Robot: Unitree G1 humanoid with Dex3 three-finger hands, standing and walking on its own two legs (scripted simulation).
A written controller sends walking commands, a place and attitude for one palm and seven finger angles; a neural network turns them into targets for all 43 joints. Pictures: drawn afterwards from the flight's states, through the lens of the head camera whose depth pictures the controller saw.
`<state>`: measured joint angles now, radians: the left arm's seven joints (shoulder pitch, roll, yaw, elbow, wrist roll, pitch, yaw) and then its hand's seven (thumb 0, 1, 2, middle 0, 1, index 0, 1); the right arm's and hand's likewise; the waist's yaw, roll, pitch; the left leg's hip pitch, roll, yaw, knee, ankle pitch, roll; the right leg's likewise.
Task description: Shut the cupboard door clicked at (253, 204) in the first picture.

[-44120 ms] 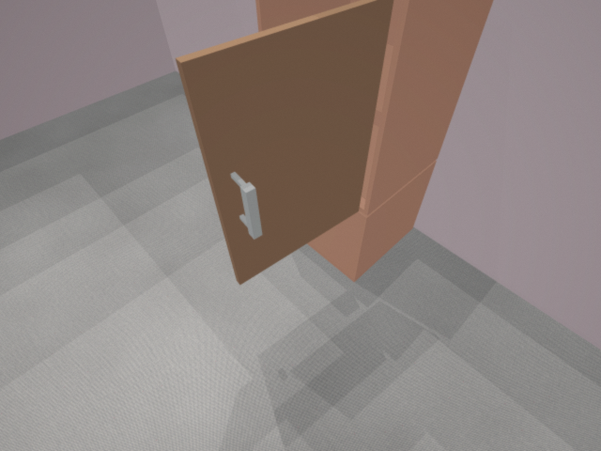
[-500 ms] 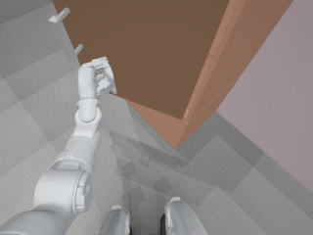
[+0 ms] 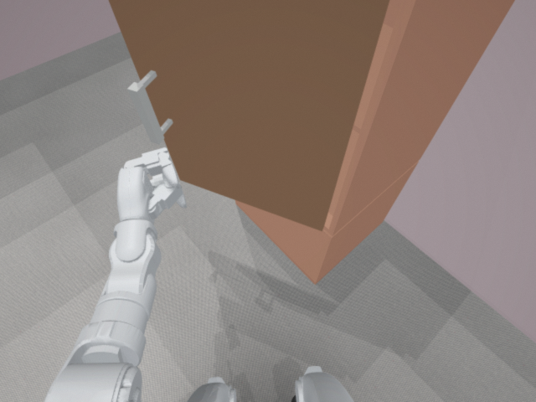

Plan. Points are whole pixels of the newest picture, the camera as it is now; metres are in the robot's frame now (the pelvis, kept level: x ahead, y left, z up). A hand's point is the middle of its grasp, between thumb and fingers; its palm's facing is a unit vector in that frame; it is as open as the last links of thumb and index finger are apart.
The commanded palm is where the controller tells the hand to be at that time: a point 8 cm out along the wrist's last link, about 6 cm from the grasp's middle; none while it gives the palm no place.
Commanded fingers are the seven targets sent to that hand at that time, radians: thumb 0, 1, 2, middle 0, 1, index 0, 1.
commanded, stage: draw the hand back to the body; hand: left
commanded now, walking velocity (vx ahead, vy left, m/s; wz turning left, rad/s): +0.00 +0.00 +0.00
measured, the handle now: (153, 108) +0.65 +0.21 +0.02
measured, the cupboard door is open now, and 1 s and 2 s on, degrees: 26 26 26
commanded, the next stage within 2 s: step back with the hand held close in 1.30 s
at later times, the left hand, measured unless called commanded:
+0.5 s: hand (67, 236) +0.30 +0.21 +0.15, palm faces +0.19 -0.95 -0.24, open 3.3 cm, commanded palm +0.26 +0.26 +0.17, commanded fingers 0.00 0.90 0.90 -0.75 -0.90 -0.75 -0.90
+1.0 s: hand out of the picture +0.21 +0.31 +0.23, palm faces +0.50 -0.75 -0.43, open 6.7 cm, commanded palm +0.17 +0.33 +0.24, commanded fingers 0.00 0.90 0.90 -0.20 -0.30 -0.20 -0.30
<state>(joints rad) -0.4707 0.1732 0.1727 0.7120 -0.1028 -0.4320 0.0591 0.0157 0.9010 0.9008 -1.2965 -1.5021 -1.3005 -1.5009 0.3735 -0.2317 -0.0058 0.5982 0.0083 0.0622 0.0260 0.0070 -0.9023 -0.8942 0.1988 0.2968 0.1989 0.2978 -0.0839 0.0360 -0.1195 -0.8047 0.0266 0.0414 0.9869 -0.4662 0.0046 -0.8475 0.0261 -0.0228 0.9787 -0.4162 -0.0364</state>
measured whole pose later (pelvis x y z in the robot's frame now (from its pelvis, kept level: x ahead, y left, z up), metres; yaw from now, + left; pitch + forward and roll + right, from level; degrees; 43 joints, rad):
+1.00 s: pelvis +0.04 +0.02 +0.07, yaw +2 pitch -3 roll -1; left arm 0.48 0.37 0.37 -0.39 -0.08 -0.04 0.10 0.01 0.89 0.90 -0.34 -0.45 -0.34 -0.45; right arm 0.23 -0.23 0.03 0.62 0.02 -0.05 -0.07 0.01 -0.90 -0.89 0.20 0.30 0.20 0.30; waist 0.07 0.08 -0.01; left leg -0.08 -0.02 0.01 0.43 -0.29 0.03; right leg -0.10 0.00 -0.04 0.41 -0.25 0.00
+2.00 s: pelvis -0.02 +0.04 +0.05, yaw +1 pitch +1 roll -1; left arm 0.54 0.42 0.43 -0.46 -0.05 -0.17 0.13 0.01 0.89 0.90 -0.21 -0.30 -0.21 -0.30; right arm 0.21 -0.23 0.01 0.53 0.02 0.02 -0.09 0.01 -0.90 -0.89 0.20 0.30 0.20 0.30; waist 0.00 0.01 -0.02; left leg -0.33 -0.03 0.05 0.58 -0.27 0.06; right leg -0.35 -0.02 -0.01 0.55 -0.21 0.02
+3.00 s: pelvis -0.15 +0.03 +0.05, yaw +1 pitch +5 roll -3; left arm 0.52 0.42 0.50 -0.53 -0.06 -0.27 0.16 0.01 0.89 0.90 -0.20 -0.30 -0.21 -0.30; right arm 0.16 -0.15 0.02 0.64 -0.02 -0.13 -0.05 0.01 -0.90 -0.89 0.20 0.30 0.20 0.30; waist 0.07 -0.04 -0.07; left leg -0.57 0.08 0.12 0.46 0.01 0.05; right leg -0.12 0.04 0.04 0.45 -0.39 -0.03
